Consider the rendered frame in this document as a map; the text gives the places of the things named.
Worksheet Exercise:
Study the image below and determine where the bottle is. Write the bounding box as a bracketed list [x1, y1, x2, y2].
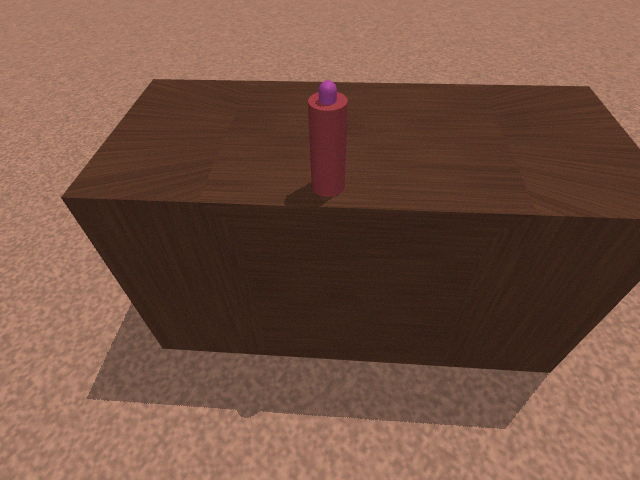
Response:
[308, 80, 348, 197]

